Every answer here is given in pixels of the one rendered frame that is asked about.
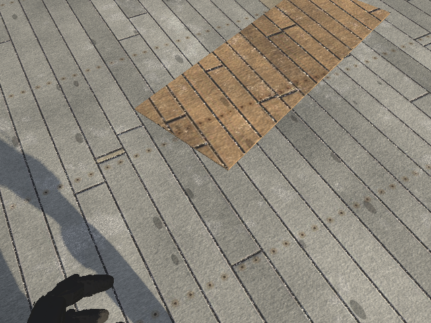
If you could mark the left robot hand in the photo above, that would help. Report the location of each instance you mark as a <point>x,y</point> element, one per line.
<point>51,308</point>

